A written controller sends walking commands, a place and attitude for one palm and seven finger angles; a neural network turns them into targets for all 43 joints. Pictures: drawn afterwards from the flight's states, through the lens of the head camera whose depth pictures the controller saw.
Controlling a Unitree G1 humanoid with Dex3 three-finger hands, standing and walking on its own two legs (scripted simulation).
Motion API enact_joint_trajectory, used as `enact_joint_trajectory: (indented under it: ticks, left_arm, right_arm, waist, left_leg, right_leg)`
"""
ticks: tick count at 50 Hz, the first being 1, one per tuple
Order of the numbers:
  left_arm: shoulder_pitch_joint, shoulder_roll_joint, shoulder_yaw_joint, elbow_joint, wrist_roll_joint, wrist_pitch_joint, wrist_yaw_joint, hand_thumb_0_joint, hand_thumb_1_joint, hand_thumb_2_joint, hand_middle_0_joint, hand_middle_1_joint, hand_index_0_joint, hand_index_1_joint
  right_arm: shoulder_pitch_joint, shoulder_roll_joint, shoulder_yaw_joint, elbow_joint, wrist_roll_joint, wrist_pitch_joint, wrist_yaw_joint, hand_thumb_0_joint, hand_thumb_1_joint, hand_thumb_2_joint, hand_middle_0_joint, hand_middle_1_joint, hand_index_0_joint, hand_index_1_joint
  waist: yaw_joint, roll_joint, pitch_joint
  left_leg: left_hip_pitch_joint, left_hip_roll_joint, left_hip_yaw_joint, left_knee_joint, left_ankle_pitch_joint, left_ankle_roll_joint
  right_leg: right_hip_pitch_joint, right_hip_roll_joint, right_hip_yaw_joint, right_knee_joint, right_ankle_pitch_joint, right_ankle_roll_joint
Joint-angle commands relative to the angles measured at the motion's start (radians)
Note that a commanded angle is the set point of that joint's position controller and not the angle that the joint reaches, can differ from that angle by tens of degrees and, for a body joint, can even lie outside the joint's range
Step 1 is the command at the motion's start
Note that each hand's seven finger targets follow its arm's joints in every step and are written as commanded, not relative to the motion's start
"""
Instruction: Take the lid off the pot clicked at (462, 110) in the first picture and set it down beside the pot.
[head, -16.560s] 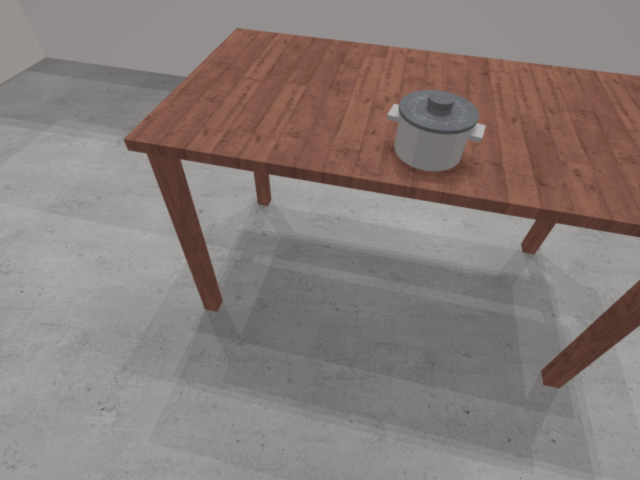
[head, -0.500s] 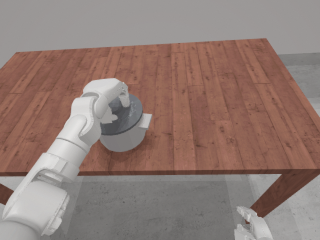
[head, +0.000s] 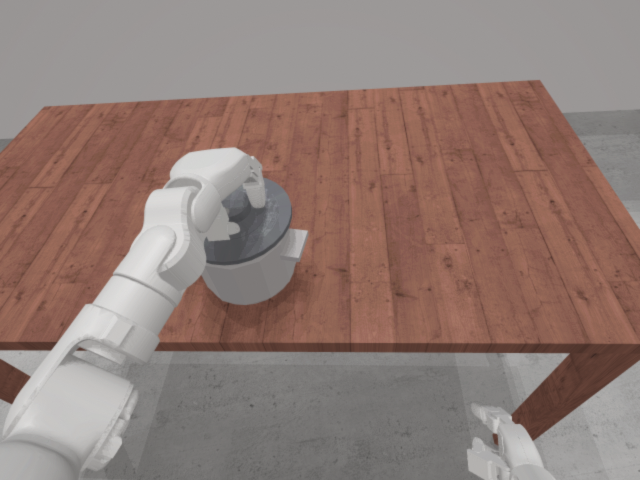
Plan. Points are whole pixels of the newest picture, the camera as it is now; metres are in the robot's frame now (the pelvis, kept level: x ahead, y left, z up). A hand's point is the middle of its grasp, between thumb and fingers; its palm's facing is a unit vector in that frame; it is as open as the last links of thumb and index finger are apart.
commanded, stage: lift the lid straight up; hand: left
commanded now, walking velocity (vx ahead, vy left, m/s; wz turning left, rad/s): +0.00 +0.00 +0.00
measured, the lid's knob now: (231, 206) +0.44 +0.15 +0.11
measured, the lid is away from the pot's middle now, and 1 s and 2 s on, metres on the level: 0.00 0.02 0.03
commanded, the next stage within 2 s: move the lid sideways beside the pot in 1.68 s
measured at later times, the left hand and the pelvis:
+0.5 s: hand (200, 190) +0.41 +0.16 +0.17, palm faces -0.24 -0.08 -0.97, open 7.4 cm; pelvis -0.01 +0.00 +0.00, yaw +0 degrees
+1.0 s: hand (191, 157) +0.42 +0.16 +0.21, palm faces -0.16 -0.09 -0.98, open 7.4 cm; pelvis -0.01 +0.01 +0.00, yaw +0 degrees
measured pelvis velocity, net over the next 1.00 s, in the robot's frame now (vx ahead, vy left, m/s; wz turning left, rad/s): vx -0.01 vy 0.01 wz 0.00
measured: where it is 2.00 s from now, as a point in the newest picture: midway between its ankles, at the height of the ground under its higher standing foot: outside the picture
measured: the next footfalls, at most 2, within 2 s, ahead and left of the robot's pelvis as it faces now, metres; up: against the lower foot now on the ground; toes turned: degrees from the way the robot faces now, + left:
none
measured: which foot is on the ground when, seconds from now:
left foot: down 0.00-1.00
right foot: down 0.00-1.00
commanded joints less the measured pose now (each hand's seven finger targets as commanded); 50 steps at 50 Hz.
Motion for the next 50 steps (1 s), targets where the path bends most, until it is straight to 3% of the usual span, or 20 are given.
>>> enact_joint_trajectory:
  ticks: [1,4,6,8,11,14,18,21,23,25,28,30,33,34,38,40,43,45,46,50]
  left_arm:
    - [-0.515,0.229,0.154,-0.194,0.029,0.011,0.040,0.000,0.517,1.120,-0.819,-0.957,-0.942,-1.037]
    - [-0.575,0.257,0.164,-0.237,0.034,0.012,0.030,0.000,0.517,1.121,-0.819,-0.957,-0.942,-1.037]
    - [-0.581,0.228,0.141,-0.234,0.029,0.018,0.020,0.000,0.517,1.121,-0.819,-0.957,-0.942,-1.037]
    - [-0.555,0.270,0.179,-0.212,0.026,0.019,0.011,0.000,0.517,1.121,-0.820,-0.957,-0.942,-1.037]
    - [-0.550,0.262,0.172,-0.167,0.024,0.020,-0.004,0.000,0.517,1.121,-0.820,-0.957,-0.942,-1.037]
    - [-0.582,0.292,0.186,-0.183,0.026,0.016,-0.019,0.000,0.517,1.121,-0.820,-0.957,-0.942,-1.037]
    - [-0.609,0.314,0.200,-0.241,0.026,0.009,-0.034,0.000,0.517,1.121,-0.820,-0.957,-0.942,-1.037]
    - [-0.584,0.301,0.193,-0.192,0.021,0.013,-0.047,0.000,0.517,1.121,-0.820,-0.957,-0.942,-1.037]
    - [-0.624,0.283,0.174,-0.255,0.020,0.011,-0.052,0.000,0.517,1.121,-0.820,-0.957,-0.942,-1.037]
    - [-0.641,0.272,0.162,-0.215,0.024,0.016,-0.052,0.000,0.517,1.121,-0.820,-0.957,-0.942,-1.037]
    - [-0.668,0.294,0.180,-0.256,0.021,0.014,-0.051,0.000,0.517,1.121,-0.820,-0.957,-0.942,-1.037]
    - [-0.644,0.293,0.181,-0.175,0.023,0.021,-0.054,0.000,0.517,1.121,-0.820,-0.957,-0.942,-1.037]
    - [-0.693,0.303,0.183,-0.223,0.026,0.016,-0.051,0.000,0.517,1.121,-0.820,-0.957,-0.942,-1.037]
    - [-0.673,0.299,0.183,-0.173,0.027,0.021,-0.052,0.000,0.517,1.121,-0.820,-0.957,-0.942,-1.037]
    - [-0.697,0.330,0.209,-0.197,0.029,0.021,-0.054,0.000,0.517,1.121,-0.820,-0.957,-0.942,-1.037]
    - [-0.742,0.298,0.174,-0.196,0.030,0.025,-0.062,0.000,0.517,1.121,-0.820,-0.957,-0.942,-1.037]
    - [-0.711,0.342,0.223,-0.259,0.028,0.022,-0.062,0.000,0.517,1.121,-0.820,-0.957,-0.942,-1.037]
    - [-0.674,0.324,0.214,-0.194,0.028,0.031,-0.072,0.000,0.517,1.121,-0.820,-0.957,-0.942,-1.037]
    - [-0.657,0.342,0.230,-0.189,0.024,0.032,-0.075,0.000,0.517,1.121,-0.820,-0.957,-0.942,-1.037]
    - [-0.705,0.340,0.216,-0.266,0.025,0.032,-0.079,0.000,0.517,1.121,-0.820,-0.957,-0.942,-1.037]
  right_arm:
    - [-0.134,-0.099,-0.028,-0.153,-0.002,-0.039,-0.010,0.000,-0.900,-0.900,0.200,0.300,0.200,0.300]
    - [-0.140,-0.099,-0.029,-0.153,-0.004,-0.040,-0.015,0.000,-0.900,-0.900,0.200,0.300,0.200,0.300]
    - [-0.140,-0.096,-0.027,-0.153,-0.004,-0.045,-0.014,0.000,-0.900,-0.900,0.200,0.300,0.200,0.300]
    - [-0.137,-0.098,-0.026,-0.155,-0.006,-0.049,-0.017,0.000,-0.900,-0.900,0.200,0.300,0.200,0.300]
    - [-0.141,-0.100,-0.024,-0.152,-0.002,-0.048,-0.021,0.000,-0.900,-0.900,0.200,0.300,0.200,0.300]
    - [-0.141,-0.106,-0.025,-0.156,-0.002,-0.048,-0.024,0.000,-0.900,-0.900,0.200,0.300,0.200,0.300]
    - [-0.136,-0.104,-0.027,-0.167,-0.005,-0.057,-0.021,0.000,-0.900,-0.900,0.200,0.300,0.200,0.300]
    - [-0.136,-0.107,-0.026,-0.164,-0.001,-0.057,-0.019,0.000,-0.900,-0.900,0.200,0.300,0.200,0.300]
    - [-0.137,-0.104,-0.029,-0.170,-0.004,-0.058,-0.015,0.000,-0.900,-0.900,0.200,0.300,0.200,0.300]
    - [-0.135,-0.108,-0.028,-0.159,-0.002,-0.055,-0.015,0.000,-0.900,-0.900,0.200,0.300,0.200,0.300]
    - [-0.135,-0.105,-0.029,-0.163,-0.006,-0.061,-0.015,0.000,-0.900,-0.900,0.200,0.300,0.200,0.300]
    - [-0.134,-0.110,-0.026,-0.152,-0.003,-0.057,-0.018,0.000,-0.900,-0.900,0.200,0.300,0.200,0.300]
    - [-0.138,-0.106,-0.025,-0.160,-0.005,-0.061,-0.019,0.000,-0.900,-0.900,0.200,0.300,0.200,0.300]
    - [-0.139,-0.109,-0.026,-0.155,-0.004,-0.058,-0.019,0.000,-0.900,-0.900,0.200,0.300,0.200,0.300]
    - [-0.134,-0.108,-0.024,-0.162,-0.006,-0.062,-0.021,0.000,-0.900,-0.900,0.200,0.300,0.200,0.300]
    - [-0.143,-0.108,-0.024,-0.160,-0.003,-0.057,-0.019,0.000,-0.900,-0.900,0.200,0.300,0.200,0.300]
    - [-0.136,-0.106,-0.027,-0.174,-0.007,-0.066,-0.014,0.000,-0.900,-0.900,0.200,0.300,0.200,0.300]
    - [-0.137,-0.109,-0.025,-0.169,-0.003,-0.060,-0.011,0.000,-0.900,-0.900,0.200,0.300,0.200,0.300]
    - [-0.139,-0.112,-0.023,-0.172,-0.001,-0.055,-0.011,0.000,-0.900,-0.900,0.200,0.300,0.200,0.300]
    - [-0.154,-0.111,-0.023,-0.186,0.000,-0.049,-0.010,0.000,-0.900,-0.900,0.200,0.300,0.200,0.300]
  waist:
    - [0.003,-0.122,-0.370]
    - [0.000,-0.097,-0.407]
    - [-0.002,-0.084,-0.406]
    - [0.005,-0.114,-0.430]
    - [0.002,-0.130,-0.369]
    - [0.002,-0.135,-0.373]
    - [0.007,-0.092,-0.442]
    - [0.003,-0.110,-0.379]
    - [0.004,-0.075,-0.413]
    - [-0.003,-0.086,-0.379]
    - [0.004,-0.072,-0.418]
    - [0.001,-0.102,-0.363]
    - [0.007,-0.084,-0.424]
    - [0.004,-0.101,-0.379]
    - [0.012,-0.096,-0.434]
    - [0.003,-0.088,-0.396]
    - [0.021,-0.085,-0.481]
    - [0.015,-0.118,-0.397]
    - [0.021,-0.140,-0.389]
    - [0.019,-0.099,-0.399]
  left_leg:
    - [0.098,-0.039,0.013,-0.022,0.300,0.054]
    - [0.122,-0.039,0.008,-0.017,0.314,0.055]
    - [0.131,-0.041,0.003,-0.015,0.335,0.055]
    - [0.125,-0.044,0.011,-0.016,0.329,0.059]
    - [0.101,-0.044,0.014,-0.019,0.296,0.058]
    - [0.101,-0.042,0.011,-0.022,0.284,0.060]
    - [0.135,-0.045,0.005,-0.021,0.337,0.060]
    - [0.117,-0.042,0.006,-0.023,0.326,0.059]
    - [0.144,-0.042,0.001,-0.025,0.346,0.058]
    - [0.136,-0.039,-0.001,-0.030,0.324,0.056]
    - [0.154,-0.039,-0.005,-0.037,0.332,0.056]
    - [0.122,-0.038,0.001,-0.040,0.291,0.056]
    - [0.142,-0.039,-0.001,-0.048,0.303,0.056]
    - [0.125,-0.036,-0.002,-0.044,0.286,0.056]
    - [0.140,-0.037,0.003,-0.045,0.328,0.057]
    - [0.135,-0.034,0.002,-0.048,0.306,0.054]
    - [0.164,-0.037,-0.001,-0.037,0.384,0.058]
    - [0.126,-0.035,0.006,-0.036,0.358,0.057]
    - [0.112,-0.032,0.008,-0.044,0.345,0.056]
    - [0.127,-0.032,0.010,-0.045,0.349,0.056]
  right_leg:
    - [0.167,0.071,-0.033,-0.013,0.351,-0.074]
    - [0.177,0.071,-0.030,-0.008,0.354,-0.076]
    - [0.171,0.071,-0.034,-0.006,0.369,-0.077]
    - [0.199,0.072,-0.029,-0.006,0.367,-0.072]
    - [0.170,0.067,-0.029,-0.016,0.354,-0.071]
    - [0.174,0.067,-0.030,-0.021,0.342,-0.071]
    - [0.210,0.068,-0.026,-0.009,0.368,-0.073]
    - [0.178,0.069,-0.034,-0.018,0.364,-0.073]
    - [0.186,0.071,-0.033,-0.018,0.358,-0.076]
    - [0.162,0.072,-0.038,-0.025,0.338,-0.078]
    - [0.180,0.073,-0.036,-0.025,0.324,-0.079]
    - [0.157,0.071,-0.037,-0.036,0.305,-0.078]
    - [0.185,0.071,-0.034,-0.031,0.297,-0.079]
    - [0.162,0.070,-0.038,-0.038,0.288,-0.080]
    - [0.197,0.069,-0.030,-0.029,0.326,-0.079]
    - [0.169,0.067,-0.035,-0.036,0.313,-0.079]
    - [0.222,0.068,-0.026,-0.023,0.373,-0.080]
    - [0.189,0.065,-0.032,-0.031,0.372,-0.079]
    - [0.195,0.063,-0.034,-0.032,0.367,-0.077]
    - [0.192,0.062,-0.029,-0.035,0.358,-0.079]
